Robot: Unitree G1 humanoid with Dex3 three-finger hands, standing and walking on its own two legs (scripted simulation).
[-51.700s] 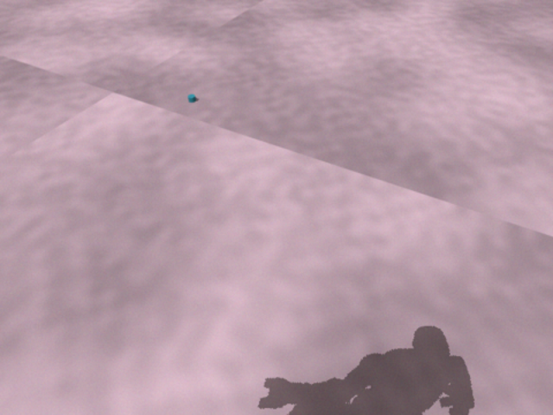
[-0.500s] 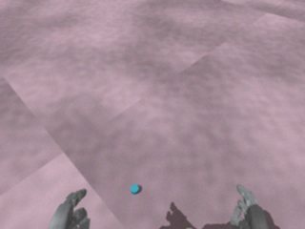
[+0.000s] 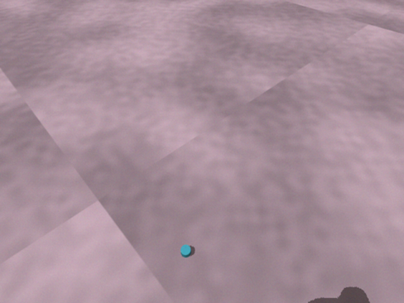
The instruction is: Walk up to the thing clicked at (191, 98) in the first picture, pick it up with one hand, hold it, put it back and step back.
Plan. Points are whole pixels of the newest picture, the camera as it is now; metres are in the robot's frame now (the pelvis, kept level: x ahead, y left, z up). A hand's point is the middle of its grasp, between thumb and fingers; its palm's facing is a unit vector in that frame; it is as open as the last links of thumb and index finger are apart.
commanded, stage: stand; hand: left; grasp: from above
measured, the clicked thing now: (185, 251) +0.47 +0.12 -0.75
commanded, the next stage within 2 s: none
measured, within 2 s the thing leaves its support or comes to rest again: neither
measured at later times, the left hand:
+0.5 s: hand out of the picture +0.04 +0.23 -0.15, palm faces +0.03 -0.94 -0.34, open 7.4 cm
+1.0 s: hand out of the picture +0.08 +0.21 -0.14, palm faces +0.02 -0.94 -0.33, open 7.4 cm
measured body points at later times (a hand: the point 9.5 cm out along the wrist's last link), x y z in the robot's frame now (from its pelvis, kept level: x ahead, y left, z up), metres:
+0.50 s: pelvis -0.01 -0.01 +0.01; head -0.01 -0.02 +0.46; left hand +0.04 +0.28 -0.12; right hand +0.05 -0.30 -0.13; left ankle +0.00 +0.11 -0.73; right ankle +0.03 -0.14 -0.73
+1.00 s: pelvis +0.01 -0.03 +0.01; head +0.01 -0.03 +0.46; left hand +0.08 +0.26 -0.12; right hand +0.07 -0.32 -0.13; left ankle +0.00 +0.11 -0.73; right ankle +0.03 -0.14 -0.73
